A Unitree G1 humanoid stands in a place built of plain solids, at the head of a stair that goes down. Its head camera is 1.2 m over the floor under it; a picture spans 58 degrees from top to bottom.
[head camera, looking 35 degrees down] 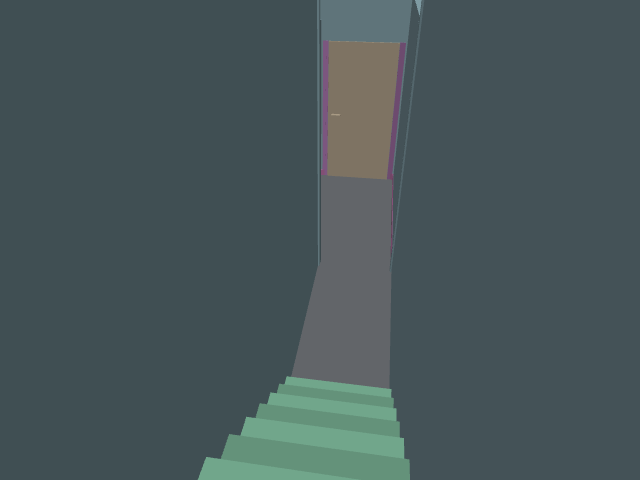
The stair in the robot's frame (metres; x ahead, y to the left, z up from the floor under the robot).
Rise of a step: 0.21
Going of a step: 0.23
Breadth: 0.99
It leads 8 degrees to the right of straight ahead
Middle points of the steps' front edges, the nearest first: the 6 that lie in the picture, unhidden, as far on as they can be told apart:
1.16 0.01 -0.84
1.39 -0.02 -1.05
1.62 -0.05 -1.26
1.85 -0.09 -1.47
2.08 -0.12 -1.68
2.31 -0.15 -1.89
